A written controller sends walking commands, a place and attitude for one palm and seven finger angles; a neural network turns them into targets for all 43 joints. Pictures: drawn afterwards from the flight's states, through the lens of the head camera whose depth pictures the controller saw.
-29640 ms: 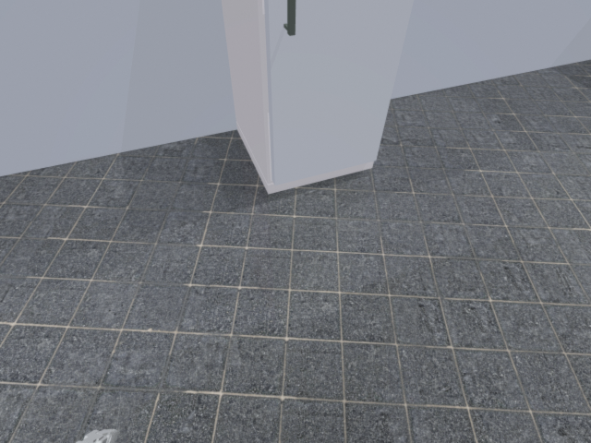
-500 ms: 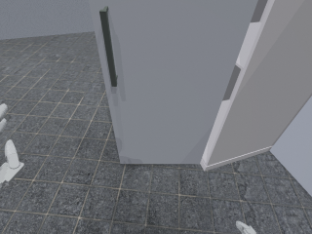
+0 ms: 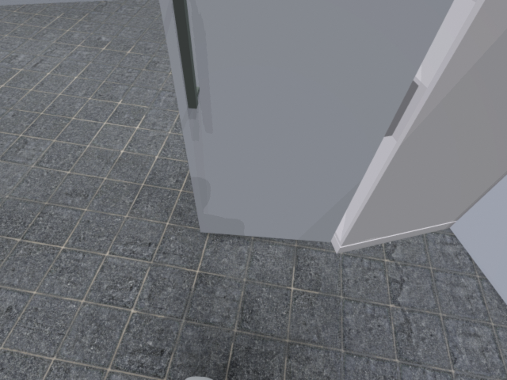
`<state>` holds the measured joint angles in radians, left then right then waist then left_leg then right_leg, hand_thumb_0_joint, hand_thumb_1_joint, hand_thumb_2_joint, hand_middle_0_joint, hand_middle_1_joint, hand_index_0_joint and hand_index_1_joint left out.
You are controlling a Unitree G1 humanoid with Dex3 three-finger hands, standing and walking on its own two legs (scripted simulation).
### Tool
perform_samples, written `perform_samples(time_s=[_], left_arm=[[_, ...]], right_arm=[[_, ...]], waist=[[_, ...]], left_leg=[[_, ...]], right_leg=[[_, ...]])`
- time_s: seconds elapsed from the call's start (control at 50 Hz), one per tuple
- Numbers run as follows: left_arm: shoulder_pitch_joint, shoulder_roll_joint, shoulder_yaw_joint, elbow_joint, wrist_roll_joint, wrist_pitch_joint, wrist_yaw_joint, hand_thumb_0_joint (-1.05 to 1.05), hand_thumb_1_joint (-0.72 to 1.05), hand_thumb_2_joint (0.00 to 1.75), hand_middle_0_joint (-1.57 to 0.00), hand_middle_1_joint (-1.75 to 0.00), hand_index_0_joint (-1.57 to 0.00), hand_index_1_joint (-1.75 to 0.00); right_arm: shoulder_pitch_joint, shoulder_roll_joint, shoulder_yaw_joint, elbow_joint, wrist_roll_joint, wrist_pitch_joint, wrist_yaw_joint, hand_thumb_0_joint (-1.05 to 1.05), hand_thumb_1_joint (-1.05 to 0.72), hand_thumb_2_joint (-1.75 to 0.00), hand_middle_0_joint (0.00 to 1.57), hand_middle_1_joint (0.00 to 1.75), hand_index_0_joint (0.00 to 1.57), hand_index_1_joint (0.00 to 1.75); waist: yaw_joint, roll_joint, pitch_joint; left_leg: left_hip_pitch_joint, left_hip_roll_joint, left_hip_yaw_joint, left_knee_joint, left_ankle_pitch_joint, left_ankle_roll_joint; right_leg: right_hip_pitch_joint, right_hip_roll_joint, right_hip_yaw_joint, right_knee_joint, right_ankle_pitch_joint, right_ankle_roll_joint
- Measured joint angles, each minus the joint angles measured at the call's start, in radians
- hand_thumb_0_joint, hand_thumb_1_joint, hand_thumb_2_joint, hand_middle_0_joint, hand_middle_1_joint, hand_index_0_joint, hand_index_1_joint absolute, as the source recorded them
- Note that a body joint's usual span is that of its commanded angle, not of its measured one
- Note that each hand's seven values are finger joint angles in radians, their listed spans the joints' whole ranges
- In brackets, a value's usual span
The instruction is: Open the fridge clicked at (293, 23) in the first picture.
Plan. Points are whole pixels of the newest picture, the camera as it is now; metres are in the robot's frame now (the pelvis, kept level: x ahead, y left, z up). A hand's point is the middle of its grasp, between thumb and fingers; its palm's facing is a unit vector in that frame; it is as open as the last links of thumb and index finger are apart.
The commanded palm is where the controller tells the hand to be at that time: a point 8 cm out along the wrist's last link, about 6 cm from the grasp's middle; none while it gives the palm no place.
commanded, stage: let the arm hang, fingers relaxed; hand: left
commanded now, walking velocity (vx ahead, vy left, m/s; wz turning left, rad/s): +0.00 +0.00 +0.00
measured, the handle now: (188, 42) +0.69 +0.18 +0.16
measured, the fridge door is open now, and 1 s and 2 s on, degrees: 72 72 72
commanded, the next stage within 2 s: look to check the result in 0.70 s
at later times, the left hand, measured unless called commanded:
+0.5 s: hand out of the picture +0.09 +0.24 -0.15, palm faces -0.04 -0.95 -0.29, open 7.4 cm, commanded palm none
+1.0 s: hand out of the picture +0.09 +0.25 -0.15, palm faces -0.06 -0.95 -0.30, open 7.4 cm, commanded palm none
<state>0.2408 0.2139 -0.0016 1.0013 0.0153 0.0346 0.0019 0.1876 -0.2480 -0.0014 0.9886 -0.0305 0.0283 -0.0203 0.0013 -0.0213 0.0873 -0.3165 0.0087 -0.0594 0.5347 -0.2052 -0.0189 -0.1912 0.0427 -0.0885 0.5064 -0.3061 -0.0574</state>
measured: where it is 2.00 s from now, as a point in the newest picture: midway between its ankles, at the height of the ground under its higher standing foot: outside the picture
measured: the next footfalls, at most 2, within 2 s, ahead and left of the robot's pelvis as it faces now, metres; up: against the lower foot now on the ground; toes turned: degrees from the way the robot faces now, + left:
none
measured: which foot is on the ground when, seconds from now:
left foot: down 0.00-1.00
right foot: down 0.00-1.00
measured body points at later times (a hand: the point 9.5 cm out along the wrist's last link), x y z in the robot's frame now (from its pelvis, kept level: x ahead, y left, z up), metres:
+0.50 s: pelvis +0.01 +0.01 +0.01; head +0.02 +0.01 +0.46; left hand +0.10 +0.29 -0.13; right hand +0.06 -0.26 -0.14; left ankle +0.05 +0.13 -0.73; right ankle -0.02 -0.08 -0.73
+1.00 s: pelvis +0.03 +0.01 +0.01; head +0.05 +0.01 +0.46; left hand +0.09 +0.30 -0.13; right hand +0.08 -0.27 -0.13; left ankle +0.05 +0.13 -0.73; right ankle -0.02 -0.08 -0.73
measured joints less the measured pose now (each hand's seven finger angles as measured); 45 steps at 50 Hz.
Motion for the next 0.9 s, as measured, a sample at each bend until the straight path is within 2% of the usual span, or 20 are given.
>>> perform_samples(time_s=[0.08,0.3,0.56,0.9], left_arm=[[0.014,0.026,0.005,0.075,-0.002,-0.009,-0.004,0.0,0.95,0.9,-0.2,-0.3,-0.21,-0.3],[-0.04,0.066,0.012,0.142,-0.006,-0.028,0.0,0.0,0.91,0.9,-0.2,-0.3,-0.2,-0.3],[-0.136,0.058,0.006,0.102,-0.004,-0.044,-0.004,0.0,0.91,0.9,-0.2,-0.3,-0.2,-0.3],[-0.109,0.076,0.007,0.121,-0.004,-0.041,-0.006,0.0,0.91,0.9,-0.2,-0.3,-0.2,-0.3]], right_arm=[[0.018,0.006,-0.002,0.061,0.004,0.004,-0.003,0.01,-0.9,-0.9,0.2,0.29,0.2,0.3],[0.009,-0.001,-0.002,0.131,0.008,-0.012,-0.001,0.01,-0.9,-0.9,0.2,0.29,0.2,0.3],[-0.047,-0.026,0.0,0.127,0.006,-0.029,0.004,0.01,-0.9,-0.9,0.2,0.29,0.2,0.3],[-0.067,-0.051,0.001,0.128,0.01,-0.031,0.003,0.01,-0.9,-0.9,0.2,0.29,0.2,0.3]], waist=[[0.007,0.018,0.001],[-0.001,0.053,-0.023],[-0.012,0.039,-0.051],[-0.007,0.027,-0.033]], left_leg=[[0.022,0.007,-0.001,-0.04,0.018,-0.002],[0.08,-0.001,0.023,-0.111,0.042,0.009],[0.109,-0.014,0.041,-0.155,0.055,0.019],[0.128,-0.015,0.048,-0.179,0.05,0.021]], right_leg=[[0.031,0.009,0.001,-0.063,0.032,-0.002],[0.078,-0.002,0.024,-0.123,0.058,0.01],[0.09,-0.018,0.041,-0.14,0.06,0.022],[0.112,-0.019,0.049,-0.174,0.064,0.025]])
